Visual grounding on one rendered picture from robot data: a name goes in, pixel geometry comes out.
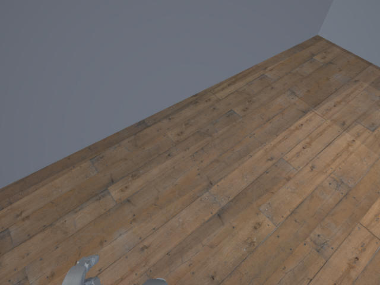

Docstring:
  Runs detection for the left robot hand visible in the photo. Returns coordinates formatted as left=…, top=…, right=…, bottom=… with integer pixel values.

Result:
left=61, top=255, right=104, bottom=285

